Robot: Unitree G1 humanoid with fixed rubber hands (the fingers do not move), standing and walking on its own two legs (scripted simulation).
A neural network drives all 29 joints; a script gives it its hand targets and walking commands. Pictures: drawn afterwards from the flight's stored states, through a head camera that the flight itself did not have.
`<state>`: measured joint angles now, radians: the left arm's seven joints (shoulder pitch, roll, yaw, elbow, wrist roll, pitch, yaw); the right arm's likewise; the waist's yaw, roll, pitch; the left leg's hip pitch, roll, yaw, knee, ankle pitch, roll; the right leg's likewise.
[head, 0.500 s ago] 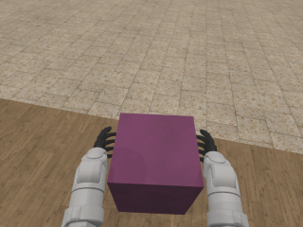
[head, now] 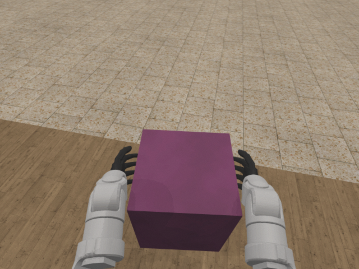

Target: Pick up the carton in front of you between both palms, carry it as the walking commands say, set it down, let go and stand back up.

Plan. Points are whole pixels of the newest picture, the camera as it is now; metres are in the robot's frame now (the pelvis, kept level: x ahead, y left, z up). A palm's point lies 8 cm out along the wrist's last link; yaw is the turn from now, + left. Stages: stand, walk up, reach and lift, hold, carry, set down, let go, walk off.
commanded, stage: hold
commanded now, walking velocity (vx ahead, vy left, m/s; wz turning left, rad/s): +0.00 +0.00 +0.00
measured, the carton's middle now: (182, 193) +0.30 +0.00 -0.02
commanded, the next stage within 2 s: carry in 0.60 s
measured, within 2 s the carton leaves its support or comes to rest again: neither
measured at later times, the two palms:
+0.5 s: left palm (119, 176) +0.29 +0.15 +0.05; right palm (249, 180) +0.30 -0.15 +0.05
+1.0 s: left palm (127, 142) +0.37 +0.14 +0.07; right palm (246, 144) +0.38 -0.16 +0.08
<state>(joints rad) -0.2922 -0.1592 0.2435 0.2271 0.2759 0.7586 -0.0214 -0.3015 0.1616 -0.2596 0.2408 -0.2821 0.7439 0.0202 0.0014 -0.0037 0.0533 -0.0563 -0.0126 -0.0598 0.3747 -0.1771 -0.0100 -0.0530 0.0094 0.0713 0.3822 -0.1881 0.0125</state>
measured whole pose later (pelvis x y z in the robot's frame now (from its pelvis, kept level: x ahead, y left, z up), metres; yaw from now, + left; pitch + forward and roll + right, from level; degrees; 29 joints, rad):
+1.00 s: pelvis +0.11 -0.01 -0.01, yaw +0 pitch +5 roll +1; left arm -0.15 -0.13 0.09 -0.23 0.13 1.11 0.08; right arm -0.17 0.11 -0.13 -0.19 -0.10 1.09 -0.07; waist 0.01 -0.04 -0.18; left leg -0.30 0.01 0.13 0.49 -0.28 0.02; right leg -0.20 -0.05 -0.01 0.51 -0.39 0.01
